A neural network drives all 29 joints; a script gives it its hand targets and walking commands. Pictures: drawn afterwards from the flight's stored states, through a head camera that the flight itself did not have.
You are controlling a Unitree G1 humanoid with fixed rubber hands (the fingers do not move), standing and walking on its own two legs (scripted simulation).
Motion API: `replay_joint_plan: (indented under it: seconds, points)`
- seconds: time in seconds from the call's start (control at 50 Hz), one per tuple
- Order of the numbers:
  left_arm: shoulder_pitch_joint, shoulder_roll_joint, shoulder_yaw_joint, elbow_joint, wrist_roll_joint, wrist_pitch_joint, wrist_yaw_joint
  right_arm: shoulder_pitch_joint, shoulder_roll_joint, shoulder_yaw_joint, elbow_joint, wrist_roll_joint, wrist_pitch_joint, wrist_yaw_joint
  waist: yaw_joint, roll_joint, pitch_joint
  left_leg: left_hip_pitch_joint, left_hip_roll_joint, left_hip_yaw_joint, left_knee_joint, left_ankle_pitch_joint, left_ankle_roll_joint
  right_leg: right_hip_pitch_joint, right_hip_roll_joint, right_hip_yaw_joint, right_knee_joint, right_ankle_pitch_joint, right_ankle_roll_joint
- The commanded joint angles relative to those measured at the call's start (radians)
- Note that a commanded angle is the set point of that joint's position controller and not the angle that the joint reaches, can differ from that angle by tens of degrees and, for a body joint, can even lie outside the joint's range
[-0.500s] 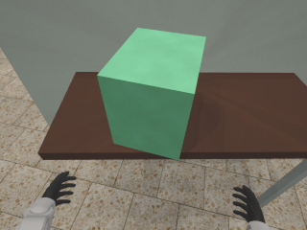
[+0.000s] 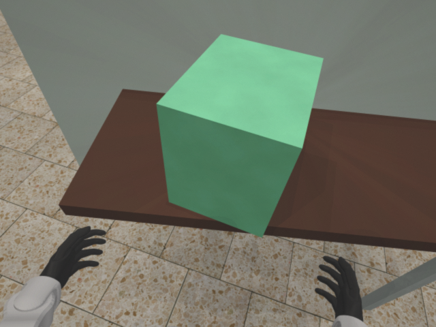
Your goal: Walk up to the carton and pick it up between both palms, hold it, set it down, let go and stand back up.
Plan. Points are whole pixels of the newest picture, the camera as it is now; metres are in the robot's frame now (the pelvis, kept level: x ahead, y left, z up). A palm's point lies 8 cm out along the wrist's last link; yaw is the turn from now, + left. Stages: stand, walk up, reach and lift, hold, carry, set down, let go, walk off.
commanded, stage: reach and lift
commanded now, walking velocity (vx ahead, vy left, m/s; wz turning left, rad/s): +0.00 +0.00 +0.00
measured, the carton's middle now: (241, 134) +0.47 +0.04 +0.08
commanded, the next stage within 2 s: none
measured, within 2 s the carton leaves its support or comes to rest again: neither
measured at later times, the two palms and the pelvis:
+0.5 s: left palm (53, 243) +0.18 +0.32 +0.05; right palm (330, 295) +0.17 -0.12 +0.06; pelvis +0.03 +0.05 +0.00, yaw +0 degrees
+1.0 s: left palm (53, 185) +0.26 +0.34 +0.10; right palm (327, 254) +0.21 -0.10 +0.10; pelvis +0.03 +0.09 +0.00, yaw -1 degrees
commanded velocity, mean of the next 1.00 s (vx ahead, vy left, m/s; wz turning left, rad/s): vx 0.00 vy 0.00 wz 0.00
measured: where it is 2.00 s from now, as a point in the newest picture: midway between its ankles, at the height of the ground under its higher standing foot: outside the picture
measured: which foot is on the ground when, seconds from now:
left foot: down 0.00-1.00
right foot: down 0.00-1.00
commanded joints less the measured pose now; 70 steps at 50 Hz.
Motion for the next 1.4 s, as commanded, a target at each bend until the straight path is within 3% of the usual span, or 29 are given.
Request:
replay_joint_plan:
  seconds: [0.0, 0.36, 0.5, 0.66, 0.86, 1.02, 1.2, 1.38]
  points:
    - [-0.047, 0.256, 0.095, -0.207, -0.027, -0.064, -0.009, 0.055, -0.022, -0.001, -0.222, 0.013, -0.053, -0.032, -0.044, 0.188, -0.056, -0.193, 0.013, 0.023, -0.118, 0.245, -0.037, 0.061, -0.04, 0.046, -0.08, 0.16, -0.031]
    - [0.149, 0.239, 0.062, -0.432, -0.087, -0.175, -0.012, 0.218, -0.049, 0.025, -0.42, 0.073, -0.173, -0.064, -0.046, 0.268, -0.071, -0.089, 0.06, -0.068, -0.063, 0.593, -0.102, 0.01, -0.006, 0.029, -0.124, 0.202, -0.091]
    - [0.133, 0.229, 0.042, -0.484, -0.108, -0.176, 0.002, 0.209, -0.088, 0.011, -0.453, 0.068, -0.176, -0.054, -0.053, 0.269, -0.057, -0.116, 0.076, -0.09, -0.079, 0.601, -0.109, 0.021, -0.01, 0.035, -0.136, 0.176, -0.1]
    - [-0.009, 0.236, 0.026, -0.52, -0.143, -0.084, 0.018, 0.092, -0.144, -0.025, -0.474, 0.078, -0.075, -0.042, -0.079, 0.25, -0.096, -0.129, 0.098, -0.116, -0.097, 0.6, -0.108, 0.042, -0.02, 0.054, -0.128, 0.18, -0.104]
    - [-0.19, 0.203, 0.065, -0.529, -0.135, 0.13, 0.031, -0.118, -0.217, -0.078, -0.494, 0.13, 0.1, -0.026, -0.116, 0.241, -0.134, -0.106, 0.123, -0.144, -0.122, 0.684, -0.126, 0.082, -0.018, 0.07, -0.126, 0.227, -0.103]
    - [-0.391, 0.178, 0.098, -0.481, -0.13, 0.255, 0.038, -0.315, -0.254, -0.117, -0.501, 0.161, 0.22, -0.009, -0.136, 0.209, -0.136, -0.134, 0.144, -0.162, -0.172, 0.609, -0.131, 0.103, -0.023, 0.083, -0.111, 0.215, -0.098]
    - [-0.635, 0.175, 0.107, -0.391, -0.12, 0.341, 0.038, -0.53, -0.288, -0.151, -0.417, 0.199, 0.29, -0.005, -0.172, 0.216, -0.177, -0.14, 0.15, -0.159, -0.194, 0.554, -0.133, 0.104, -0.019, 0.09, -0.087, 0.227, -0.097]
    - [-0.799, 0.195, 0.118, -0.287, -0.104, 0.392, 0.019, -0.701, -0.29, -0.147, -0.347, 0.23, 0.314, -0.024, -0.204, 0.208, -0.246, -0.128, 0.115, -0.109, -0.175, 0.573, -0.116, 0.117, -0.006, 0.08, -0.08, 0.282, -0.093]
